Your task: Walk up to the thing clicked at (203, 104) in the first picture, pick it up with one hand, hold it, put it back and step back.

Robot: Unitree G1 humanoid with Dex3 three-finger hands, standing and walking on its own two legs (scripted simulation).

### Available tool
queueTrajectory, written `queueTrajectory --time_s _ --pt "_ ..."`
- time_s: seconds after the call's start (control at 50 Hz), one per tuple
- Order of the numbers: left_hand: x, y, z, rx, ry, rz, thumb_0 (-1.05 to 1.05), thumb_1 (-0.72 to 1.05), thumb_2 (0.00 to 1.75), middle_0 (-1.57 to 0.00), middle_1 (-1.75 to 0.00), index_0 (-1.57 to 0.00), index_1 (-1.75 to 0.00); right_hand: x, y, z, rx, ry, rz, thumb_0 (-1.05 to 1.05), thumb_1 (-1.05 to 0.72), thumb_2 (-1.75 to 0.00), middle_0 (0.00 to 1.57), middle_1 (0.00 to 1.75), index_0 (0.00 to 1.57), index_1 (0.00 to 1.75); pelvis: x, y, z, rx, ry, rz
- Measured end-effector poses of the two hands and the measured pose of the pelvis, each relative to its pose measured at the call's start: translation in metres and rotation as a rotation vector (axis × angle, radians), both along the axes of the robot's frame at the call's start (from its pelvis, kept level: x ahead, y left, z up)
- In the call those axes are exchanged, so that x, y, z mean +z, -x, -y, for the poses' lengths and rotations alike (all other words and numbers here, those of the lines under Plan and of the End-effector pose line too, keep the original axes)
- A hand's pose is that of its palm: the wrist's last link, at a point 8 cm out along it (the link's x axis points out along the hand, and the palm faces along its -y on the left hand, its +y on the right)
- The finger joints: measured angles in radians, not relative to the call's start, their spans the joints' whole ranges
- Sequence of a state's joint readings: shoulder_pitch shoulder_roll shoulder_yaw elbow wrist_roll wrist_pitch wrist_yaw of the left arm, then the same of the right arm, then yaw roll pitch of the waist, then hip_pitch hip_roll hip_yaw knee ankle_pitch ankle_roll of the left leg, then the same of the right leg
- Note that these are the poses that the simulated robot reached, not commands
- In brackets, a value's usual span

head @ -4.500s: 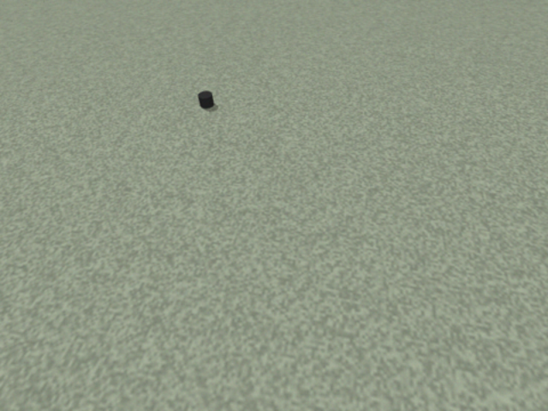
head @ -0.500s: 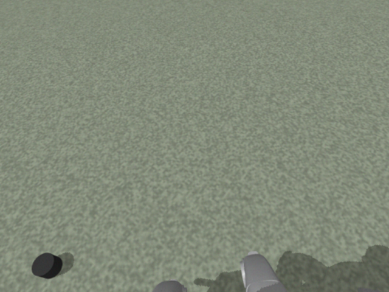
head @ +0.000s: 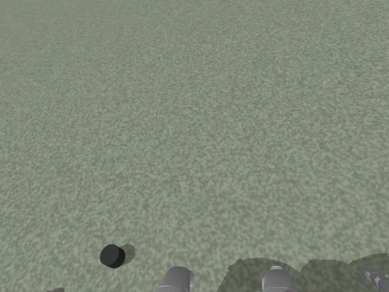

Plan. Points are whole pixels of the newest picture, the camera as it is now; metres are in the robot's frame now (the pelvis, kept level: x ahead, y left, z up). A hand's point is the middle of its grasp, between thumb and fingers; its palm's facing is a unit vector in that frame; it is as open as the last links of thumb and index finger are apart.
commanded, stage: walk up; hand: left
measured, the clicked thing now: (113, 256) +0.35 +0.56 -0.70
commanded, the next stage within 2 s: none
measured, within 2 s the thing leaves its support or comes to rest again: neither
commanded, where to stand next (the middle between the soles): -0.07 +0.40 m, yaw -10 degrees
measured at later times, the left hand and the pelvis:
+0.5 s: hand out of the picture -0.04 +0.48 -0.13, palm faces -0.14 -0.84 -0.52, open 7.4 cm; pelvis -0.11 +0.21 +0.00, yaw -4 degrees
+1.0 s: hand out of the picture -0.13 +0.75 -0.13, palm faces -0.03 -0.82 -0.57, open 7.4 cm; pelvis -0.21 +0.42 +0.00, yaw -3 degrees
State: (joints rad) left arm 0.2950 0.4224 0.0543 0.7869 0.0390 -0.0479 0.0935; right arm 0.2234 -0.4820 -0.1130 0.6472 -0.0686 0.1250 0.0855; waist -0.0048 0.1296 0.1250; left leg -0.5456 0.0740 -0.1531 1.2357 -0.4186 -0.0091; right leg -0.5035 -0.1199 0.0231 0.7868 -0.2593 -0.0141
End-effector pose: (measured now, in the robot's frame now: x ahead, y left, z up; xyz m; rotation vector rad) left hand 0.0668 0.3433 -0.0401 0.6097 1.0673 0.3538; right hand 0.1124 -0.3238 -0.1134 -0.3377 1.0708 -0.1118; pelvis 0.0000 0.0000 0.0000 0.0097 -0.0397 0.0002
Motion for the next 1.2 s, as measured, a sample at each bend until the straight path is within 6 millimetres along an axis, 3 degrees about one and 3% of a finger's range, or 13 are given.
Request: queueTrajectory --time_s 0.1,0.18,0.26,0.34,0.46,0.56,0.74,0.84,0.88,0.96,1.04,1.12,1.2 --pt "-0.012 0.021 -0.088 -0.011 -0.047 -0.003 0.0 0.89 0.89 -0.21 -0.3 -0.22 -0.3 -0.005 0.022 -0.044 -0.004 0.067 0.0 0.0 -0.91 -0.9 0.2 0.3 0.2 0.3 -0.021 0.026 -0.064 -0.002 0.018 -0.012" --pt "-0.031 0.04 -0.143 0.044 -0.059 -0.036 0.01 0.9 0.89 -0.21 -0.3 -0.21 -0.3 -0.003 0.067 -0.092 -0.03 0.085 -0.036 0.0 -0.91 -0.9 0.2 0.3 0.2 0.3 -0.025 0.045 -0.105 -0.032 0.021 0.017" --pt "-0.038 0.05 -0.158 0.049 0.01 -0.079 0.01 0.9 0.89 -0.2 -0.3 -0.21 -0.29 0.009 0.115 -0.134 -0.093 0.065 -0.116 0.01 -0.9 -0.9 0.2 0.3 0.2 0.3 -0.007 0.057 -0.129 -0.017 0.047 -0.004" --pt "-0.042 0.064 -0.157 0.021 0.086 -0.117 0.01 0.9 0.89 -0.2 -0.3 -0.21 -0.29 0.017 0.144 -0.165 -0.109 0.05 -0.148 0.01 -0.9 -0.9 0.2 0.3 0.2 0.3 0.004 0.071 -0.153 -0.031 0.035 -0.023" --pt "-0.045 0.092 -0.163 -0.043 0.119 -0.144 0.01 0.9 0.89 -0.21 -0.3 -0.21 -0.3 -0.004 0.161 -0.195 -0.126 0.035 -0.126 0.01 -0.9 -0.9 0.2 0.3 0.2 0.3 -0.003 0.098 -0.194 -0.084 0.046 -0.023" --pt "-0.03 0.118 -0.2 -0.03 0.086 -0.102 0.01 0.89 0.89 -0.21 -0.3 -0.22 -0.3 -0.009 0.167 -0.239 -0.093 -0.001 -0.113 0.01 -0.9 -0.9 0.2 0.3 0.2 0.3 0.002 0.121 -0.227 -0.068 0.03 0.004" --pt "-0.002 0.145 -0.315 -0.044 -0.02 -0.003 0.01 0.89 0.89 -0.21 -0.3 -0.22 -0.3 -0.008 0.183 -0.303 -0.076 0.018 -0.035 0.01 -0.9 -0.9 0.2 0.3 0.2 0.3 -0.005 0.163 -0.314 -0.047 0.009 -0.011" --pt "-0.019 0.166 -0.405 -0.017 -0.065 0.024 0.0 0.89 0.89 -0.21 -0.3 -0.22 -0.3 -0.011 0.208 -0.356 -0.067 0.069 -0.026 0.01 -0.91 -0.9 0.2 0.3 0.2 0.3 -0.025 0.192 -0.373 -0.055 -0.023 0.024" --pt "-0.028 0.179 -0.428 0.028 -0.065 0.003 0.0 0.9 0.89 -0.21 -0.3 -0.21 -0.3 -0.008 0.227 -0.38 -0.08 0.06 -0.028 0.0 -0.91 -0.9 0.2 0.3 0.2 0.3 -0.026 0.198 -0.39 -0.075 -0.002 0.03" --pt "-0.037 0.196 -0.441 0.056 0.016 -0.047 0.01 0.9 0.89 -0.2 -0.3 -0.21 -0.29 0.004 0.265 -0.42 -0.128 0.037 -0.093 0.01 -0.9 -0.9 0.2 0.3 0.2 0.3 -0.008 0.205 -0.409 -0.055 0.036 0.005" --pt "-0.047 0.214 -0.433 0.036 0.12 -0.119 0.01 0.9 0.89 -0.2 -0.3 -0.21 -0.29 0.014 0.286 -0.443 -0.138 0.03 -0.113 0.01 -0.9 -0.9 0.2 0.3 0.2 0.3 0.004 0.21 -0.423 -0.069 0.023 -0.014" --pt "-0.057 0.224 -0.417 -0.005 0.203 -0.196 0.01 0.9 0.89 -0.2 -0.3 -0.21 -0.29 0.019 0.302 -0.445 -0.159 0.057 -0.109 0.01 -0.9 -0.9 0.2 0.3 0.21 0.3 0.007 0.21 -0.432 -0.112 0.012 -0.025" --pt "-0.062 0.214 -0.401 -0.058 0.246 -0.226 0.01 0.9 0.89 -0.21 -0.3 -0.21 -0.3 0.026 0.32 -0.433 -0.205 0.091 -0.104 0.01 -0.9 -0.9 0.21 0.3 0.21 0.3 0.008 0.21 -0.43 -0.153 0.012 -0.026"
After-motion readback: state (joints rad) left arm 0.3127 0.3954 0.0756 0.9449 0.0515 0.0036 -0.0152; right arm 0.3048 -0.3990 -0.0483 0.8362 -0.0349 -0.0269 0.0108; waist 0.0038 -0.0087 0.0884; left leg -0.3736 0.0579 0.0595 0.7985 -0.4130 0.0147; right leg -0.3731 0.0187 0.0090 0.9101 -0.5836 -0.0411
